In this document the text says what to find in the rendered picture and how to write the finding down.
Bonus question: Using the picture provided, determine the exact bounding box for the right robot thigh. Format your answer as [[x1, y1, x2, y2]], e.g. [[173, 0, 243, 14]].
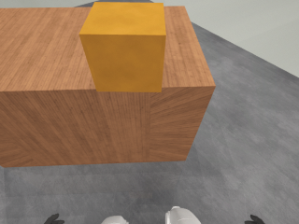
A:
[[165, 207, 201, 224]]

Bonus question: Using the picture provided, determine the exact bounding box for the pedestal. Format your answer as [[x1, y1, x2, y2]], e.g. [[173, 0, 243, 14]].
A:
[[0, 6, 216, 168]]

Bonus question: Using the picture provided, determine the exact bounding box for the carton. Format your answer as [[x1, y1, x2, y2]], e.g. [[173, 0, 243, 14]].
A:
[[78, 2, 166, 92]]

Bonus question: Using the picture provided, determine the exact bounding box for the left robot hand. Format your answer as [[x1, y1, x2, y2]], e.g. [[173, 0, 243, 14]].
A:
[[44, 214, 64, 224]]

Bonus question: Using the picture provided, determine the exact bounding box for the right robot hand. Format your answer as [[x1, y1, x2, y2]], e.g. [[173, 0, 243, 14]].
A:
[[244, 215, 264, 224]]

